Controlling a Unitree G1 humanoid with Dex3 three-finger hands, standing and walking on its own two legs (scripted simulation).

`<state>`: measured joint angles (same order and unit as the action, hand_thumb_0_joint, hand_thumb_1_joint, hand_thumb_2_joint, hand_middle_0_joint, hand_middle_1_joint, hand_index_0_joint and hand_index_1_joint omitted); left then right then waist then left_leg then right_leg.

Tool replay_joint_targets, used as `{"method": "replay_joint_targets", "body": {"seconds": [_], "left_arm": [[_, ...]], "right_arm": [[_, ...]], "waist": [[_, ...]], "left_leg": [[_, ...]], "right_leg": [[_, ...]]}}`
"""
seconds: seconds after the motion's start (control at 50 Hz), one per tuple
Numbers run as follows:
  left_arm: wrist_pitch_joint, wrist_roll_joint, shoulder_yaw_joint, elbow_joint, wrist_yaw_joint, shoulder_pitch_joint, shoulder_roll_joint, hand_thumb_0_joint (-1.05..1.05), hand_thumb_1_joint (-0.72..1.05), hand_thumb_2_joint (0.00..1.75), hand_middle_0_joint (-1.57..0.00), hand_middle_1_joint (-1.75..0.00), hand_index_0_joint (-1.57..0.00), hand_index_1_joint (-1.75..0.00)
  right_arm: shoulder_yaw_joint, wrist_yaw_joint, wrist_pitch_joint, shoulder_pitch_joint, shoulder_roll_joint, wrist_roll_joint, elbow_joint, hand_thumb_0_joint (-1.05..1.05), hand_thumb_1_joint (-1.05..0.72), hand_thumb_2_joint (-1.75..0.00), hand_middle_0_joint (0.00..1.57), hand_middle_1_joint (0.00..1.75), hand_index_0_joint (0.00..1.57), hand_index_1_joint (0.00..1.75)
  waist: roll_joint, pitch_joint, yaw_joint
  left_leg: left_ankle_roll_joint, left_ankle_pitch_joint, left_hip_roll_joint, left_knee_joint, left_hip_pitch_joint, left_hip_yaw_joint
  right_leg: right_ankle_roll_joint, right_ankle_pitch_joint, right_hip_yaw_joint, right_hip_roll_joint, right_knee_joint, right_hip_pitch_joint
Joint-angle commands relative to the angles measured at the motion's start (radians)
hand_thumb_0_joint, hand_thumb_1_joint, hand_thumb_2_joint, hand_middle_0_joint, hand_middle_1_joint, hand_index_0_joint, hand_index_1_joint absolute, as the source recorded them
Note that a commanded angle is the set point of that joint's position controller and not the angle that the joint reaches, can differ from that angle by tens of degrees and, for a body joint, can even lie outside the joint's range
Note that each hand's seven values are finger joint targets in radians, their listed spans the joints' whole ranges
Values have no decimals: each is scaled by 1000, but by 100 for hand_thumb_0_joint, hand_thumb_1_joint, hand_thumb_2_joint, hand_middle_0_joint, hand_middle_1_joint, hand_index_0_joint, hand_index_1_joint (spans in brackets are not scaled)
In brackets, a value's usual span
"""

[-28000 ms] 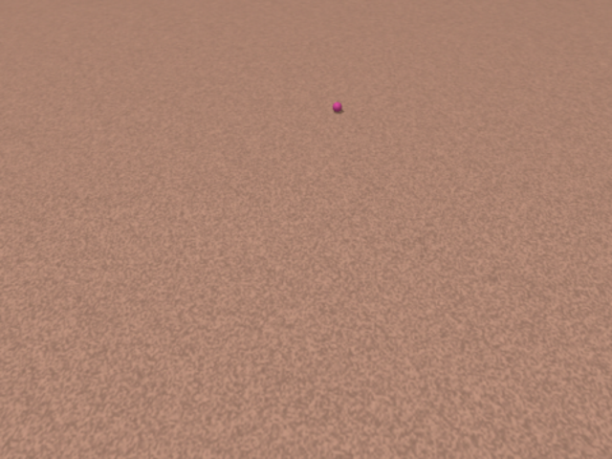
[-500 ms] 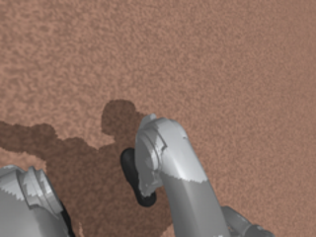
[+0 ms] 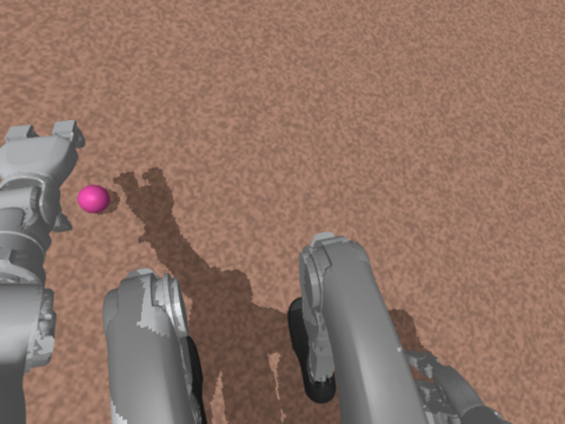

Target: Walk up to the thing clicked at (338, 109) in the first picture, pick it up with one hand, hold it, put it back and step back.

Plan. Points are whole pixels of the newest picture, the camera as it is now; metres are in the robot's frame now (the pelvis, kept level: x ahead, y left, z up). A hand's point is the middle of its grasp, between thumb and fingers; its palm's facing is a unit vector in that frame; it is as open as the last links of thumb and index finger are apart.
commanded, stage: withdraw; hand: left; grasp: from above
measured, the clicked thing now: (94, 199) +0.51 +0.28 -0.33
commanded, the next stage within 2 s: home in 0.24 s
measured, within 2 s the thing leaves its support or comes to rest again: neither
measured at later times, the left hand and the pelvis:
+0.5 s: hand (50, 170) +0.51 +0.29 -0.18, palm faces -0.34 -0.06 -0.94, open 13.2 cm; pelvis +0.02 +0.00 -0.02, yaw -1 degrees
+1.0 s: hand out of the picture +0.33 +0.25 +0.03, palm faces -0.23 -0.71 -0.66, open 7.6 cm; pelvis +0.01 +0.00 +0.14, yaw +4 degrees
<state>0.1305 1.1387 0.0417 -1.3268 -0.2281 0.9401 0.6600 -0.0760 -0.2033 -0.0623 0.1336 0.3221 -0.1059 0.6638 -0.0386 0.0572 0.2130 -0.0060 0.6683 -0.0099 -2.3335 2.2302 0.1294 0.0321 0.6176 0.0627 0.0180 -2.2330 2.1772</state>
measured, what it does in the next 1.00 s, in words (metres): rises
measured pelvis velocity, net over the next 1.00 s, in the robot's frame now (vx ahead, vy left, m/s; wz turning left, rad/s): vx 0.01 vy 0.00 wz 0.07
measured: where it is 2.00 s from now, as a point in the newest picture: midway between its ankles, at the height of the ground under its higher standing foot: (254, 389)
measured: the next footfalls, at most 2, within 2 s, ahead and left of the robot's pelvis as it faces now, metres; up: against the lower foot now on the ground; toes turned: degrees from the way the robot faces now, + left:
none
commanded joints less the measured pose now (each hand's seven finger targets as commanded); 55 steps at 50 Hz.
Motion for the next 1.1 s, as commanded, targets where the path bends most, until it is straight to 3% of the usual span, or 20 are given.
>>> {"method": "replay_joint_targets", "body": {"seconds": [0.0, 0.06, 0.16, 0.24, 0.3, 0.36, 0.38, 0.4, 0.44, 0.46, 0.5, 0.58, 0.62, 0.68, 0.76, 0.84, 0.9, 0.94, 1.04, 1.08], "left_arm": [[58, 48, -74, 111, -62, 343, 278, 0, -53, 104, -8, -101, -7, -102], [79, 95, -103, 42, -109, 360, 319, 0, -54, 104, -7, -100, -6, -102], [97, 129, -101, -79, -193, 404, 341, 0, -53, 103, -7, -100, -6, -101], [95, 146, -135, -44, -232, 500, 398, 0, -53, 102, -7, -100, -7, -101], [88, 130, -142, 2, -239, 481, 383, 0, -53, 101, -7, -101, -7, -101], [62, 95, -187, 110, -240, 439, 407, 0, -29, 99, -27, -77, -24, -77], [50, 77, -196, 146, -234, 407, 411, 0, -21, 103, -27, -74, -24, -77], [37, 60, -201, 168, -227, 373, 404, 0, -29, 95, -19, -82, -17, -85], [8, 36, -168, 170, -197, 317, 336, 0, -13, 89, -24, -66, -21, -69], [-5, 19, -182, 197, -182, 329, 345, 0, -6, 88, -23, -59, -21, -61], [-32, -34, -209, 242, -147, 290, 352, 0, 7, 89, -23, -55, -21, -57], [-80, -176, -171, 342, -54, 124, 208, 0, 34, 92, -23, -49, -21, -50], [-105, -264, -179, 434, 1, 7, 177, 0, 49, 94, -22, -46, -21, -47], [-134, -377, -154, 516, 90, -158, 93, 0, 73, 100, -23, -42, -22, -43], [-144, -523, -132, 783, 163, -245, 20, 0, 90, 90, -20, -30, -20, -30], [-153, -636, -160, 951, 166, -366, -3, 0, 90, 90, -20, -30, -20, -30], [-169, -677, -142, 1031, 153, -418, -60, 0, 90, 90, -20, -30, -20, -30], [-196, -714, -164, 1083, 139, -471, -60, 0, 90, 90, -20, -30, -20, -30], [-285, -871, -112, 1158, 137, -639, -168, 0, 90, 90, -20, -30, -20, -30], [-311, -926, -135, 1207, 134, -696, -157, 0, 90, 90, -20, -30, -20, -30]], "right_arm": [[66, 54, 13, 192, 213, -2, -7, 0, -90, -90, 20, 30, 20, 30], [59, 68, 12, 185, 214, -12, -1, 0, -90, -90, 20, 30, 20, 30], [46, 85, -3, 190, 217, -29, 10, 0, -90, -90, 20, 30, 20, 30], [45, 85, -23, 234, 229, -48, 34, 0, -90, -90, 20, 30, 20, 30], [52, 77, -37, 255, 237, -56, 42, 0, -90, -90, 20, 30, 20, 30], [86, 69, -44, 276, 257, -50, 43, 0, -88, -89, 20, 30, 20, 30], [103, 70, -39, 273, 267, -44, 35, 0, -88, -89, 20, 30, 20, 30], [111, 66, -34, 282, 267, -39, 30, 0, -90, -90, 20, 30, 20, 30], [123, 55, -24, 289, 251, -26, 38, 0, -89, -90, 20, 30, 20, 30], [127, 50, -17, 306, 248, -20, 42, 0, -89, -90, 20, 30, 20, 30], [143, 45, -5, 317, 247, -5, 34, 0, -89, -90, 20, 30, 20, 30], [157, 39, 21, 318, 218, 30, 10, 0, -89, -90, 20, 30, 20, 30], [162, 46, 34, 296, 208, 51, -25, 0, -89, -90, 20, 30, 20, 30], [169, 63, 44, 253, 195, 74, -63, 0, -90, -90, 20, 30, 20, 30], [176, 98, 41, 187, 167, 92, -108, 0, -90, -90, 20, 30, 20, 30], [179, 133, 27, 118, 137, 110, -151, 0, -90, -90, 20, 30, 20, 30], [171, 165, 10, 82, 123, 120, -152, 0, -90, -90, 20, 30, 20, 30], [169, 184, 0, 69, 116, 126, -166, 0, -90, -90, 20, 30, 20, 30], [149, 231, -34, 5, 95, 138, -187, 0, -90, -90, 20, 30, 20, 30], [144, 248, -47, 0, 88, 141, -198, 0, -90, -90, 20, 30, 20, 30]], "waist": [[-102, 536, 60], [-136, 564, 58], [-179, 564, 85], [-271, 667, 94], [-331, 709, 105], [-414, 816, 68], [-444, 850, 47], [-462, 872, 33], [-439, 868, 25], [-422, 876, 21], [-404, 883, -8], [-274, 853, -35], [-192, 857, -53], [-65, 744, -56], [-50, 708, -83], [-58, 691, -119], [-131, 639, -116], [-130, 664, -125], [-77, 562, -108], [-73, 571, -114]], "left_leg": [[41, -33, 47, 218, -262, -103], [39, -46, 46, 204, -286, -108], [37, -27, 38, 195, -300, -95], [30, -114, 30, 169, -385, -95], [22, -163, 24, 164, -455, -87], [11, -231, 27, 193, -566, -86], [5, -246, 25, 215, -598, -78], [1, -265, 23, 235, -623, -79], [2, -275, 19, 254, -633, -84], [7, -283, 21, 260, -627, -88], [10, -304, 23, 282, -633, -84], [29, -281, 23, 345, -604, -91], [41, -252, 30, 388, -565, -92], [49, -193, 28, 448, -522, -80], [44, -133, 22, 533, -593, -73], [42, -46, 13, 641, -685, -66], [28, -7, 3, 746, -805, -40], [27, -10, 3, 788, -874, -43], [30, 48, 4, 913, -969, -33], [31, 14, 7, 948, -1026, -43]], "right_leg": [[-69, -12, 42, -52, 263, -346], [-73, -12, 38, -49, 241, -328], [-72, 5, 46, -50, 212, -276], [-68, -104, 64, -43, 167, -285], [-70, -169, 89, -40, 130, -273], [-70, -225, 102, -26, 114, -268], [-77, -228, 104, -23, 112, -262], [-78, -242, 102, -22, 116, -281], [-83, -256, 97, -28, 134, -288], [-80, -264, 91, -28, 147, -307], [-80, -274, 82, -25, 169, -333], [-70, -261, 63, -29, 269, -435], [-64, -259, 52, -32, 318, -530], [-58, -220, 40, -34, 392, -568], [-62, -159, 19, -25, 487, -624], [-57, -88, 1, -22, 572, -687], [-60, -66, -6, -15, 619, -679], [-59, -66, -10, -16, 668, -736], [-52, -12, -23, -17, 809, -837], [-51, -30, -32, -16, 861, -911]]}}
